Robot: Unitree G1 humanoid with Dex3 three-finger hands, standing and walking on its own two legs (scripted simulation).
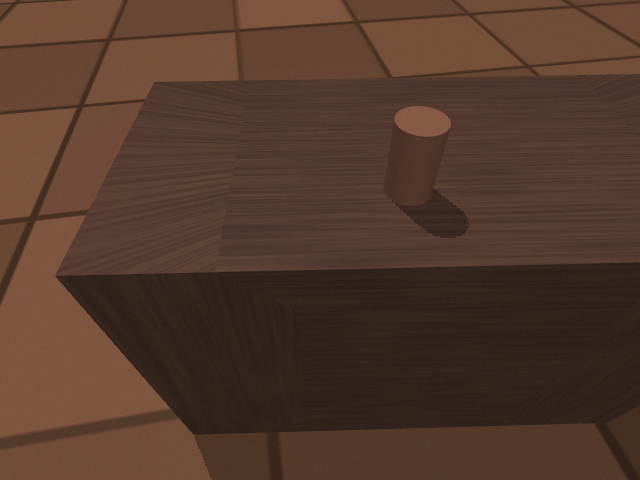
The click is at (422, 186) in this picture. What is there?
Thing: squat round
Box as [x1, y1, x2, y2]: [384, 106, 450, 205]
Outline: 430,107 407,107 398,111 394,117 384,181 384,191 386,195 395,202 405,205 416,205 426,201 430,196 450,126 450,121 445,114
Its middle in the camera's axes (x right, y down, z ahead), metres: +0.15 -0.15 +0.63
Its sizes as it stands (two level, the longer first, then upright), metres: 0.083 0.083 0.135
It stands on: a support 0.80 m high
